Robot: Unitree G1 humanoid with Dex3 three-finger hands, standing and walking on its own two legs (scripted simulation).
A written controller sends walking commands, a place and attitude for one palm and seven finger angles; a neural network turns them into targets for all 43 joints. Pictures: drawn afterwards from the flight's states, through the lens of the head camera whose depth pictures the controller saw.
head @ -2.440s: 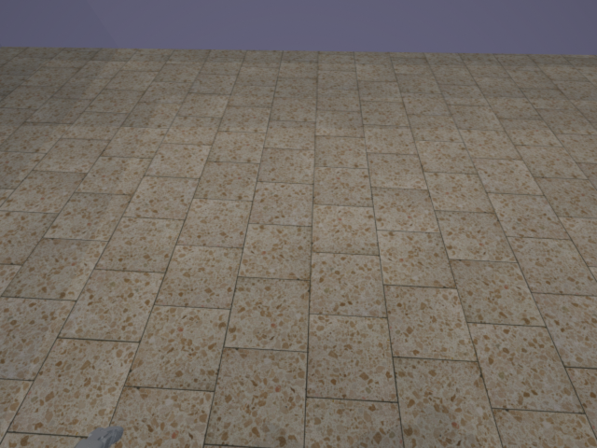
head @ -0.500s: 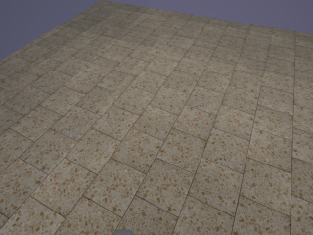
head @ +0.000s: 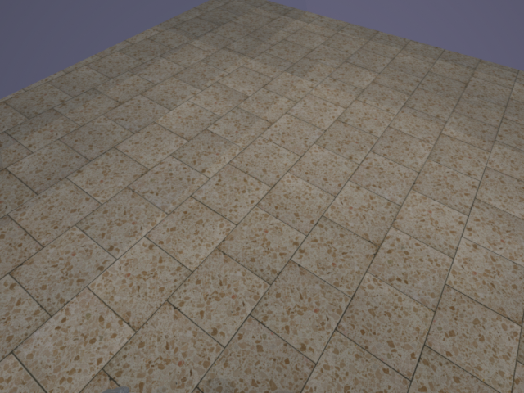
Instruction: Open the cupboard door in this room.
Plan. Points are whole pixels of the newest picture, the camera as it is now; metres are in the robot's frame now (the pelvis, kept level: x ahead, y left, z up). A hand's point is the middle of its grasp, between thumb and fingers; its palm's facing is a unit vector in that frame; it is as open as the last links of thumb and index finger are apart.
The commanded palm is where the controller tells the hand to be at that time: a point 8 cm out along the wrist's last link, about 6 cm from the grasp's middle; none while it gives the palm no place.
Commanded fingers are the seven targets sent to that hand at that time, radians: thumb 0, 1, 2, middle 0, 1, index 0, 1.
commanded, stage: turn or walk to find it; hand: left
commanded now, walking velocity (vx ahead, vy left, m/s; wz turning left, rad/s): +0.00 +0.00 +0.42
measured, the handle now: out of the picture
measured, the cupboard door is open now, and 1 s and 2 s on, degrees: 0 0 0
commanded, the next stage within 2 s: stand and wait in 1.28 s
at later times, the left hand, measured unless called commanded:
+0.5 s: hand out of the picture -0.04 +0.15 -0.16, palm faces +0.28 -0.93 -0.24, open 7.3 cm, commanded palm none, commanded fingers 0.00 0.90 0.90 -0.20 -0.30 -0.20 -0.30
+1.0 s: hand out of the picture -0.09 +0.24 -0.17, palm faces +0.46 -0.86 -0.22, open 7.4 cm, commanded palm none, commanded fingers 0.00 0.90 0.90 -0.20 -0.30 -0.20 -0.30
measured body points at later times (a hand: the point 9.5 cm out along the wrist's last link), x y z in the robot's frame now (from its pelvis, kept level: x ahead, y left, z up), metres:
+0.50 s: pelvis -0.03 -0.04 +0.00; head +0.00 -0.05 +0.45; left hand -0.05 +0.20 -0.15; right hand +0.06 -0.29 -0.16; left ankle -0.09 +0.10 -0.68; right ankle -0.02 -0.14 -0.74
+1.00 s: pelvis -0.07 +0.01 +0.00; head -0.07 +0.04 +0.45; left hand -0.11 +0.28 -0.15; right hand +0.09 -0.18 -0.13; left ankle -0.08 +0.08 -0.74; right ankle -0.02 -0.15 -0.67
